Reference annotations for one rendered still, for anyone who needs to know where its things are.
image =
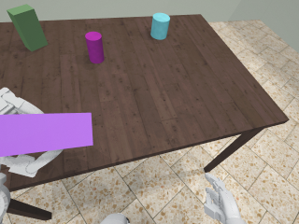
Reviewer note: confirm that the left robot hand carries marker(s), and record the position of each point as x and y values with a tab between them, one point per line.
23	164

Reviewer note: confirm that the table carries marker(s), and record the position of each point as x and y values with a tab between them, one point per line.
147	98

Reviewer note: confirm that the robot left thigh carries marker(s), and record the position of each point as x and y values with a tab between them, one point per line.
115	219

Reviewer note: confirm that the robot left forearm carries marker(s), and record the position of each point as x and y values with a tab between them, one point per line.
5	197

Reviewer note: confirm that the sponge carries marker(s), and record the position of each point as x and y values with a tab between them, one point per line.
32	133

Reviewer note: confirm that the right robot hand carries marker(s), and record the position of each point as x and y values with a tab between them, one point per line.
224	205

